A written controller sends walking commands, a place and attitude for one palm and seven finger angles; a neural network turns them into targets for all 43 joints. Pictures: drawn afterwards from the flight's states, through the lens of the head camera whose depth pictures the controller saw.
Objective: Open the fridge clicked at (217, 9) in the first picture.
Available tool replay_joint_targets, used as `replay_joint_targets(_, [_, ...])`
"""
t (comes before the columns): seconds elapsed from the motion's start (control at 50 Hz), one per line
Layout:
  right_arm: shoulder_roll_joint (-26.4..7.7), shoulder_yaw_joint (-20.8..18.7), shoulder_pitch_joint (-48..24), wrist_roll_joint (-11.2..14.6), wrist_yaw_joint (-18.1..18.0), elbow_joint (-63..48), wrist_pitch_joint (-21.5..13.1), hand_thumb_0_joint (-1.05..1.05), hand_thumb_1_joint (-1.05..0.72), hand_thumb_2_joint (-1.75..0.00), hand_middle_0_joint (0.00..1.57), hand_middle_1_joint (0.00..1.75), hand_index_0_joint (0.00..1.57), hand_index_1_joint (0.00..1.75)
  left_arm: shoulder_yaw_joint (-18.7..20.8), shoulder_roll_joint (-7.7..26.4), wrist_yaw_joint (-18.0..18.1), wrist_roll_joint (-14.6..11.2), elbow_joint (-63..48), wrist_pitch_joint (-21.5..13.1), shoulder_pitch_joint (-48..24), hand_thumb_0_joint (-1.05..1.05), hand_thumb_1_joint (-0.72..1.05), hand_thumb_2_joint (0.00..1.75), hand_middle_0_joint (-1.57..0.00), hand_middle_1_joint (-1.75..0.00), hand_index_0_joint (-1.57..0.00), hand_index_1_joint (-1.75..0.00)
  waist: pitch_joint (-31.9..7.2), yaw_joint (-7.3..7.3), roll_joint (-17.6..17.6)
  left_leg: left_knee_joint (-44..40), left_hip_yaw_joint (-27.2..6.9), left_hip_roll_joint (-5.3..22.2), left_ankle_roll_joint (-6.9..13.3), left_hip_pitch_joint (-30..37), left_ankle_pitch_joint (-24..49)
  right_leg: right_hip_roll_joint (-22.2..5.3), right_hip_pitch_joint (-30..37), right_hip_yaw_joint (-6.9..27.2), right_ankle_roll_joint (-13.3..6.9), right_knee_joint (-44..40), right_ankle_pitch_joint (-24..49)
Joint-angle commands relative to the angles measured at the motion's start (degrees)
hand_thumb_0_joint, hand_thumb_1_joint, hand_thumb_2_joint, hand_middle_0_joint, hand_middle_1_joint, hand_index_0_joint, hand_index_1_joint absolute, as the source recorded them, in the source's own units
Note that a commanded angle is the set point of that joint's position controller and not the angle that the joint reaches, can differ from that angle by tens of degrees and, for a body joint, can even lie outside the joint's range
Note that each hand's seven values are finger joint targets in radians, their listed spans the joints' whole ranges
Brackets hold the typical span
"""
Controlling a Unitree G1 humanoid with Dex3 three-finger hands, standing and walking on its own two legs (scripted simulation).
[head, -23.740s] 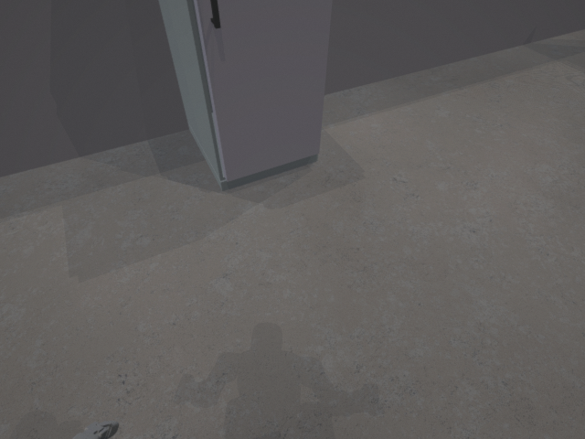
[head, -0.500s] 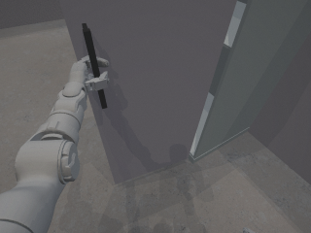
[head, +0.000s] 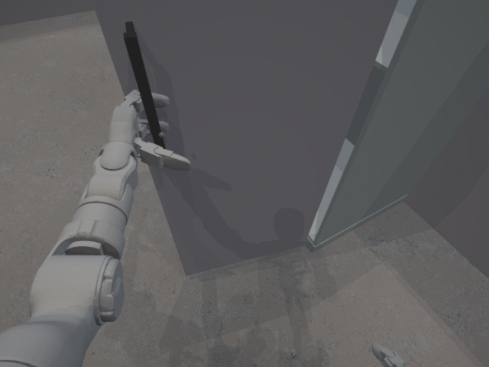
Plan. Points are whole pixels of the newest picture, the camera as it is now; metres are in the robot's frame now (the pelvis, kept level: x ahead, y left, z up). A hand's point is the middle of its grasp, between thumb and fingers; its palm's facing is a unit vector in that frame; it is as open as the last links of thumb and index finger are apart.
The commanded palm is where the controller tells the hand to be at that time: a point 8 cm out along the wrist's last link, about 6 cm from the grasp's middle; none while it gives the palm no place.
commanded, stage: slip the hand off the handle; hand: left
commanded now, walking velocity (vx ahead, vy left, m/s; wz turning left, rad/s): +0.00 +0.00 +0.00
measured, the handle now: (149, 102) +0.51 +0.18 +0.16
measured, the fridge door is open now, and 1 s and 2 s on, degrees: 76 75 75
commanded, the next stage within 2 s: draw the hand back to the body in 1.68 s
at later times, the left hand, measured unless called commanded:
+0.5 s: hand (126, 144) +0.45 +0.21 +0.12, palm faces +0.10 -0.98 -0.15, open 14.7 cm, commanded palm +0.42 +0.26 +0.14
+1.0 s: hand (119, 167) +0.40 +0.21 +0.12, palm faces +0.06 -0.99 -0.12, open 14.7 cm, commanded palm +0.35 +0.25 +0.14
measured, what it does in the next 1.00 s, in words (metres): stands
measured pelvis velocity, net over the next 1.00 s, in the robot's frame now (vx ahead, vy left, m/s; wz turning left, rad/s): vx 0.00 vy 0.01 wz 0.01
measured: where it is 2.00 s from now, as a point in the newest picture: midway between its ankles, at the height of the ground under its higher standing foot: outside the picture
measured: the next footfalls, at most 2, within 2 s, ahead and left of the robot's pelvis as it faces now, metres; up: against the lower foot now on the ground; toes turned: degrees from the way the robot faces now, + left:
none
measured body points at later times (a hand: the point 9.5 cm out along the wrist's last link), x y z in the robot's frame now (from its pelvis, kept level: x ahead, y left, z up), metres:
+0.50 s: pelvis +0.01 -0.01 +0.00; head +0.04 -0.01 +0.45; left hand +0.44 +0.26 +0.13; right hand +0.09 -0.28 -0.11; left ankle +0.00 +0.12 -0.73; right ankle +0.02 -0.13 -0.73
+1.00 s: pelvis +0.00 +0.01 +0.00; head +0.01 +0.01 +0.45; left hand +0.39 +0.26 +0.13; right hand +0.13 -0.24 -0.10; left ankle +0.00 +0.12 -0.73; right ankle +0.02 -0.13 -0.73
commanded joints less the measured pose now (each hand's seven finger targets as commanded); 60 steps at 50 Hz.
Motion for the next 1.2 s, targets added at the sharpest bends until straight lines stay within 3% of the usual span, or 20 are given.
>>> replay_joint_targets(0.0, [-9.06, -3.62, 2.41, 0.59, -0.57, -5.97, -1.57, 0.00, -0.90, -0.90, 0.20, 0.30, 0.20, 0.30, 0.27, 8.37, -0.77, -0.60, -13.72, -4.50, -29.25, 0.00, -0.55, 0.20, -0.25, -1.15, -0.25, -1.15, -21.60, -0.78, 0.36, -1.87, -2.08, -1.05, 1.35, 10.35, 18.87, 2.21, 6.93, 0.10, -2.09, -2.28, 18.07])
replay_joint_targets(0.04, [-9.10, -3.66, 2.29, 0.54, -0.47, -6.71, -1.22, 0.00, -0.90, -0.90, 0.20, 0.30, 0.20, 0.30, 1.64, 9.51, -0.76, -0.71, -14.75, -4.63, -26.84, 0.00, -0.55, 0.20, -0.25, -1.15, -0.25, -1.15, -22.63, 0.22, -0.43, -1.57, -2.02, -1.33, 1.53, 9.69, 20.48, 2.18, 8.81, -0.05, -2.14, -1.84, 19.65])
replay_joint_targets(0.06, [-9.84, -3.44, 3.77, 0.38, -1.01, -4.77, -0.31, 0.00, -0.90, -0.90, 0.20, 0.30, 0.20, 0.30, 6.26, 16.34, -0.50, 0.36, -6.79, -4.17, -28.64, 0.00, -0.55, 0.20, -0.25, -1.15, -0.25, -1.15, -18.18, -1.22, -4.56, -1.30, -1.81, -1.27, 1.76, 5.80, 16.90, 2.06, 7.44, 0.28, -1.72, -2.28, 18.87])
replay_joint_targets(0.1, [-9.52, -3.24, 3.27, 0.59, -0.96, -6.35, 0.62, 0.00, -0.90, -0.90, 0.20, 0.30, 0.20, 0.30, 5.52, 15.97, -1.40, 0.75, -6.67, -4.49, -27.80, 0.00, -0.55, 0.20, -0.25, -1.15, -0.25, -1.15, -17.70, -0.47, -4.24, -1.95, -1.16, -1.96, 1.99, 3.22, 13.55, 1.74, 8.48, 0.76, -1.57, -2.47, 17.63])
replay_joint_targets(0.18, [-8.94, -3.44, 2.87, 0.58, -1.05, -8.28, 1.12, 0.00, -0.90, -0.90, 0.20, 0.30, 0.20, 0.30, 6.06, 17.23, -3.39, 0.53, -13.43, -7.54, -26.58, 0.00, -0.55, 0.20, -0.25, -1.15, -0.25, -1.15, -25.24, 0.93, 0.83, -0.58, -0.85, -2.16, 2.13, 6.83, 18.67, 1.89, 11.82, 1.17, -1.97, -0.78, 22.61])
replay_joint_targets(0.24, [-9.75, -3.69, 2.92, 1.01, -1.50, -8.80, 1.63, 0.00, -0.90, -0.90, 0.20, 0.30, 0.20, 0.30, 8.93, 20.42, -5.44, -1.18, -12.40, -7.39, -21.46, 0.00, -0.55, 0.20, -0.25, -1.15, -0.25, -1.15, -23.39, 1.41, -2.64, -0.87, -0.68, -2.00, 2.47, 5.22, 18.50, 2.13, 13.13, 0.89, -1.81, -1.30, 23.12])
replay_joint_targets(0.3, [-9.61, -3.75, 2.43, 1.38, -1.55, -9.31, 2.10, 0.00, -0.90, -0.90, 0.20, 0.30, 0.20, 0.30, 6.82, 18.58, -7.21, -1.63, -16.12, -6.30, -20.02, 0.00, -0.55, 0.20, -0.25, -1.15, -0.25, -1.15, -22.41, 1.13, 1.35, -1.02, -0.47, -1.90, 2.37, 6.56, 18.52, 2.13, 11.42, 0.84, -1.78, -1.81, 22.84])
replay_joint_targets(0.34, [-10.09, -3.77, 2.64, 1.50, -2.00, -9.20, 2.42, 0.00, -0.90, -0.90, 0.20, 0.30, 0.20, 0.30, 8.25, 20.77, -7.72, -2.09, -15.57, -5.75, -19.89, 0.00, -0.55, 0.20, -0.25, -1.15, -0.25, -1.15, -20.34, 0.59, -1.35, -1.37, -0.73, -1.88, 2.64, 5.59, 16.08, 2.24, 11.05, 0.57, -1.64, -2.57, 20.45])
replay_joint_targets(0.46, [-10.19, -3.23, 2.35, 1.55, -2.90, -8.88, 2.29, 0.00, -0.90, -0.90, 0.20, 0.30, 0.20, 0.30, 7.37, 22.27, -9.84, -2.61, -17.90, -6.40, -24.38, 0.00, -0.55, 0.20, -0.25, -1.15, -0.25, -1.15, -19.91, -0.43, 3.05, -1.78, -1.83, -1.94, 2.52, 7.03, 12.12, 2.26, 8.54, 0.79, -1.83, -3.45, 15.31])
replay_joint_targets(0.56, [-10.56, -3.11, 2.72, 1.58, -3.15, -8.57, 1.96, 0.00, -0.90, -0.90, 0.20, 0.30, 0.20, 0.30, 8.28, 23.12, -11.45, -3.46, -15.22, -6.75, -21.92, 0.00, -0.55, 0.20, -0.25, -1.15, -0.25, -1.15, -19.47, 0.03, 3.75, -1.58, -2.60, -1.74, 2.13, 7.41, 11.99, 2.31, 7.05, 0.33, -2.00, -3.16, 13.96])
replay_joint_targets(0.58, [-10.47, -2.94, 2.65, 1.61, -3.04, -8.67, 1.89, 0.00, -0.90, -0.90, 0.20, 0.30, 0.20, 0.30, 7.25, 21.74, -11.80, -3.58, -14.44, -6.59, -21.12, 0.00, -0.55, 0.20, -0.25, -1.15, -0.25, -1.15, -18.91, -0.20, 2.84, -1.70, -2.80, -1.72, 2.08, 7.25, 11.49, 2.36, 6.58, 0.06, -2.00, -3.13, 13.40])
replay_joint_targets(0.64, [-11.14, -2.80, 2.94, 1.48, -3.22, -9.07, 2.13, 0.00, -0.90, -0.90, 0.20, 0.30, 0.20, 0.30, 10.31, 25.87, -12.36, -3.50, -11.81, -6.48, -19.33, 0.00, -0.55, 0.20, -0.25, -1.15, -0.25, -1.15, -17.82, 0.50, -0.33, -1.68, -2.95, -1.71, 2.27, 4.53, 10.28, 2.23, 7.37, 0.05, -1.95, -2.84, 12.39])
replay_joint_targets(0.7, [-10.26, -2.89, 1.76, 1.74, -2.55, -10.60, 1.83, 0.00, -0.90, -0.90, 0.20, 0.30, 0.20, 0.30, 5.72, 18.85, -13.42, -4.27, -17.25, -6.30, -15.34, 0.00, -0.55, 0.20, -0.25, -1.15, -0.25, -1.15, -20.03, 1.28, 4.80, -1.24, -3.37, -1.20, 1.60, 8.54, 15.10, 2.34, 6.07, -0.53, -2.39, -1.89, 14.47])
replay_joint_targets(0.74, [-10.30, -2.98, 1.39, 1.85, -2.37, -11.26, 1.58, 0.00, -0.90, -0.90, 0.20, 0.30, 0.20, 0.30, 4.54, 16.53, -13.26, -5.52, -20.25, -5.82, -13.75, 0.00, -0.55, 0.20, -0.25, -1.15, -0.25, -1.15, -19.53, 1.07, 2.52, -0.98, -4.11, -0.83, 1.63, 9.21, 16.64, 2.65, 5.66, -1.00, -2.31, -1.79, 13.93])
replay_joint_targets(0.82, [-9.99, -2.87, -0.28, 1.86, -1.89, -11.71, 1.32, 0.00, -0.90, -0.90, 0.20, 0.30, 0.20, 0.30, 3.95, 14.63, -11.43, -5.85, -26.44, -3.63, -11.06, 0.00, -0.55, 0.20, -0.25, -1.15, -0.25, -1.15, -18.08, 1.78, 2.84, -1.87, -5.00, -0.43, 1.05, 9.33, 14.94, 2.66, 4.41, -1.56, -2.23, -1.72, 11.58])
replay_joint_targets(0.86, [-9.85, -2.93, -1.01, 1.55, -1.77, -11.99, 1.13, 0.00, -0.90, -0.90, 0.20, 0.30, 0.20, 0.30, 6.58, 17.23, -9.65, -5.46, -30.79, -3.17, -9.24, 0.00, -0.55, 0.20, -0.25, -1.15, -0.25, -1.15, -19.46, 3.05, 4.00, -1.83, -5.13, -0.44, 0.99, 10.01, 16.17, 2.58, 5.77, -1.38, -2.38, -1.55, 11.99])
replay_joint_targets(0.9, [-9.19, -2.63, -2.33, 1.53, -1.61, -12.48, 0.83, 0.00, -0.90, -0.90, 0.20, 0.30, 0.20, 0.30, 4.23, 14.30, -8.61, -5.14, -35.40, -2.49, -7.54, 0.00, -0.55, 0.20, -0.25, -1.15, -0.25, -1.15, -19.50, 2.95, 4.68, -2.07, -5.21, -0.25, 0.70, 11.08, 17.23, 2.55, 5.85, -1.50, -2.28, -1.54, 12.18])
replay_joint_targets(0.98, [-8.80, -2.18, -4.61, 1.48, -1.76, -12.88, 0.56, 0.00, -0.90, -0.90, 0.20, 0.30, 0.20, 0.30, 5.40, 14.59, -7.37, -5.51, -40.06, -0.50, -0.25, 0.00, -0.55, 0.20, -0.25, -1.15, -0.25, -1.15, -17.13, 4.27, 2.38, -3.25, -4.70, -0.16, 0.73, 9.32, 15.65, 2.48, 8.34, -1.58, -2.28, -2.11, 11.89])
replay_joint_targets(1.08, [-7.92, -1.82, -7.32, 1.75, -2.29, -13.46, 0.31, 0.00, -0.90, -0.90, 0.20, 0.30, 0.20, 0.30, 1.26, 9.69, -6.54, -5.72, -46.84, 2.85, 2.31, 0.00, -0.55, 0.20, -0.25, -1.15, -0.25, -1.15, -15.34, 3.79, 3.55, -4.09, -4.71, -0.33, 0.73, 10.35, 12.48, 2.51, 8.01, -1.78, -2.24, -3.14, 9.70])
replay_joint_targets(1.18, [-7.37, -1.29, -9.47, 1.72, -2.64, -13.88, 0.60, 0.00, -0.90, -0.90, 0.20, 0.30, 0.20, 0.30, 0.59, 7.76, -6.40, -6.50, -50.85, 6.10, 10.10, 0.00, -0.55, 0.20, -0.25, -1.15, -0.25, -1.15, -13.46, 4.44, 0.68, -4.33, -3.85, -0.86, 1.08, 9.35, 11.44, 2.31, 9.85, -1.83, -1.94, -3.96, 10.55])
